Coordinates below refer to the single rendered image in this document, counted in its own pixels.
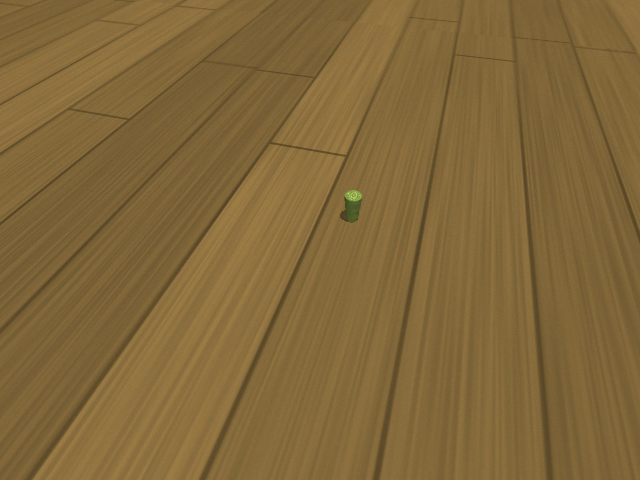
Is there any cup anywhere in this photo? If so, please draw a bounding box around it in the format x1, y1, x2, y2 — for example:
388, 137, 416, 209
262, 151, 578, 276
344, 190, 362, 222

